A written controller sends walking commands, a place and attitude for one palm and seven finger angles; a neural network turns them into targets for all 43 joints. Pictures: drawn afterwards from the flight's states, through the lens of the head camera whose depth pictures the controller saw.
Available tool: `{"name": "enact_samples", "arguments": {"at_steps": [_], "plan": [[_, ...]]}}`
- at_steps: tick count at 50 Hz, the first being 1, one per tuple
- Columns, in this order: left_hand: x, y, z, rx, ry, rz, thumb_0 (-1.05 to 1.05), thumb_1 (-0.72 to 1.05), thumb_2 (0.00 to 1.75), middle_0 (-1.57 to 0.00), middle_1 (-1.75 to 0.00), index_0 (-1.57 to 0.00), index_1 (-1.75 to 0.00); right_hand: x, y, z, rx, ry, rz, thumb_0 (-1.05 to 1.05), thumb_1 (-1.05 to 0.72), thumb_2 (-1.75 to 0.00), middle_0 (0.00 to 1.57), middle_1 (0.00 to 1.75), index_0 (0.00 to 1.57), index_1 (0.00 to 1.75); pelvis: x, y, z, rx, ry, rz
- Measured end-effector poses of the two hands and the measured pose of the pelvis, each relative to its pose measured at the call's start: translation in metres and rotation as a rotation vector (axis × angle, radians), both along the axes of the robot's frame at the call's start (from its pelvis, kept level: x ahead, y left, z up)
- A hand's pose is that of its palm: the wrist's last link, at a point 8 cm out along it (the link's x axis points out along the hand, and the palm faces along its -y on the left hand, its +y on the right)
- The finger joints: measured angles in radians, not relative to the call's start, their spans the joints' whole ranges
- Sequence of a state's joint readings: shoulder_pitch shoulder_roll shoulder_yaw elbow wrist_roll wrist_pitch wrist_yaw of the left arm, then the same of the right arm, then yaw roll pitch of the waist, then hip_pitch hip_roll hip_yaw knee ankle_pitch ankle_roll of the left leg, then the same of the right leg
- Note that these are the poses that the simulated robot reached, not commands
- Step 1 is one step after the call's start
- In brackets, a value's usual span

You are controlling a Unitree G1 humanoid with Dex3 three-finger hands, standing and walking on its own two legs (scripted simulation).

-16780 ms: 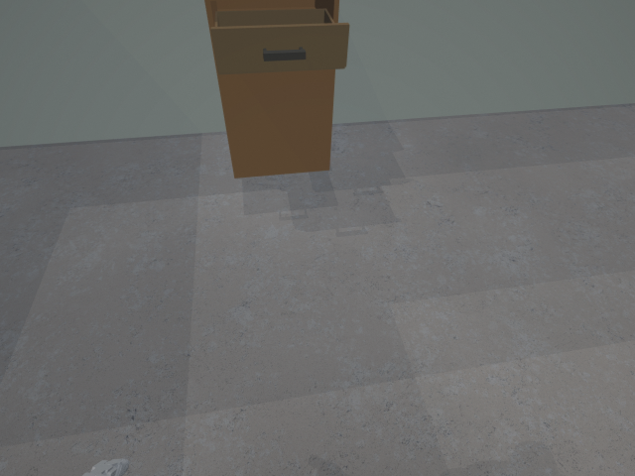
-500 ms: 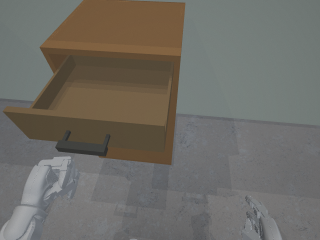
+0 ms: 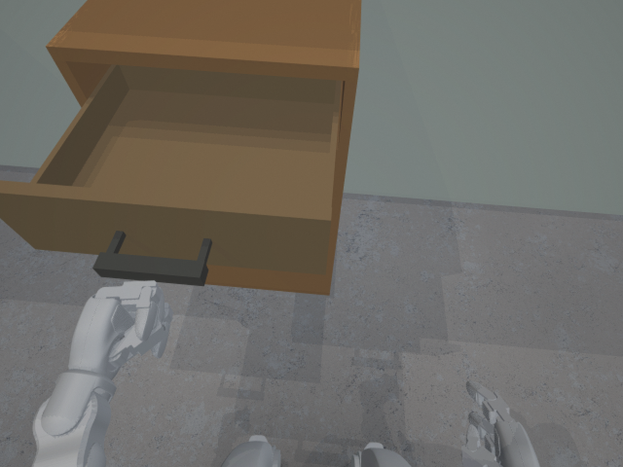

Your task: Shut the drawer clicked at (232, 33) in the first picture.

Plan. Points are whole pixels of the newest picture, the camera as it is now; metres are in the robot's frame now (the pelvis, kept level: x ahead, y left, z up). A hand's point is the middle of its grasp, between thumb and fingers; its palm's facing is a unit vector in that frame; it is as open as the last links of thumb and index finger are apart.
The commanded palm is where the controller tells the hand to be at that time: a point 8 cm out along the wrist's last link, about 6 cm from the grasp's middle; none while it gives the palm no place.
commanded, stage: bring the fist close to the handle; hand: left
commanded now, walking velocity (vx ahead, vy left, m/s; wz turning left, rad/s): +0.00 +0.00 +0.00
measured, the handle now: (157, 255) +0.38 +0.22 +0.03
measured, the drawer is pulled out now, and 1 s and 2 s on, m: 0.28 0.25 0.12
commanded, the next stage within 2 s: push the drawer shut in 0.46 s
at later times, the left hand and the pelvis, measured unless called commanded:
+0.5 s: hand (170, 329) +0.27 +0.18 +0.03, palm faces -0.06 -1.00 -0.05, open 3.3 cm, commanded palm +0.26 +0.24 +0.03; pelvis -0.01 +0.01 -0.01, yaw +0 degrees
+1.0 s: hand (176, 298) +0.32 +0.19 +0.02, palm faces -0.07 -1.00 -0.07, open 3.2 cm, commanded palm +0.31 +0.24 +0.03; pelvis -0.01 -0.01 -0.01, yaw +1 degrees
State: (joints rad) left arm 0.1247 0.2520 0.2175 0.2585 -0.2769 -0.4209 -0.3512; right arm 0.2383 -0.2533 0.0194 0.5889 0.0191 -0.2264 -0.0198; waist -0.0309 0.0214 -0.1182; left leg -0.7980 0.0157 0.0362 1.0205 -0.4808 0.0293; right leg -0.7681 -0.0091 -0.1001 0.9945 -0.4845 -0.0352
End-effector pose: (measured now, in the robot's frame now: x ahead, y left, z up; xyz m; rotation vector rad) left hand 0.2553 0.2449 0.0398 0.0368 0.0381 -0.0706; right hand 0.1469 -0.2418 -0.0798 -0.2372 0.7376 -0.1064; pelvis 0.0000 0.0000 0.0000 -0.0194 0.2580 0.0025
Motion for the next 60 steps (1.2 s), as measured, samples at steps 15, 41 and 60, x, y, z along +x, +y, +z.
{"name": "enact_samples", "arguments": {"at_steps": [15,41,60], "plan": [[0.004,-0.011,0.0,0.01,-0.039,-0.025,0.02,0.9,0.89,-1.4,-1.6,-1.4,-1.6,-0.008,0.013,-0.014,0.019,0.032,-0.004,0.01,-0.91,-0.9,0.2,0.3,0.2,0.3,-0.009,0.009,-0.011,-0.008,0.021,-0.003],[0.025,-0.008,-0.011,0.03,-0.005,0.014,0.02,0.86,0.91,-1.4,-1.6,-1.4,-1.6,-0.015,-0.007,-0.018,-0.013,0.087,-0.018,0.01,-0.91,-0.9,0.2,0.3,0.2,0.3,-0.011,-0.004,-0.012,-0.008,0.027,0.009],[0.07,-0.007,-0.01,0.022,-0.006,0.0,0.03,0.82,0.91,-1.4,-1.6,-1.4,-1.6,-0.038,-0.014,-0.028,-0.022,0.166,-0.049,0.01,-0.91,-0.9,0.2,0.3,0.2,0.3,-0.014,-0.007,-0.013,-0.01,0.041,0.01]]}}
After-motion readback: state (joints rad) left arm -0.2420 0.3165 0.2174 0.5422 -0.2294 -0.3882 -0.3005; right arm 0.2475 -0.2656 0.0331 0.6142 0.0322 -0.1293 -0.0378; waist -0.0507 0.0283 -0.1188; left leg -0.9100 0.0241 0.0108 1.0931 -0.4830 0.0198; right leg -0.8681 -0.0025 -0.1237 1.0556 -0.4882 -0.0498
